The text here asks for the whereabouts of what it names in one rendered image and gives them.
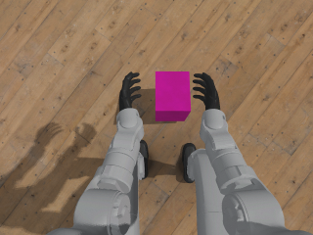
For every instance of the right robot hand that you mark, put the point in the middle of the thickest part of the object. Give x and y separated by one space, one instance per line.
210 98

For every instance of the robot right thigh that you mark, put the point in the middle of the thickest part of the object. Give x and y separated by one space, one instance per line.
208 197

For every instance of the left robot hand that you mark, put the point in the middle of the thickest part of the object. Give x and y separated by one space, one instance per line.
125 98

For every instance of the robot left thigh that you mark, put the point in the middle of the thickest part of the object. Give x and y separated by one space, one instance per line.
138 173

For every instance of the left robot upper arm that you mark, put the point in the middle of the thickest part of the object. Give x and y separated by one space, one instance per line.
99 212

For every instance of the carton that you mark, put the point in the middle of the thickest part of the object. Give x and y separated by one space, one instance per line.
173 95

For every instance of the robot thigh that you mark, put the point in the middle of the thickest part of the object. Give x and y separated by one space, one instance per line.
138 173
208 197

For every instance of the right robot upper arm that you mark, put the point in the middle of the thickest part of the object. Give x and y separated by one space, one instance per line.
254 212

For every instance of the robot right forearm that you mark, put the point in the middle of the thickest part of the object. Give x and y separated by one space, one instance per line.
232 172

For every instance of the robot left forearm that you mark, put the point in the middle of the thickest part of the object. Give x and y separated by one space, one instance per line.
116 171

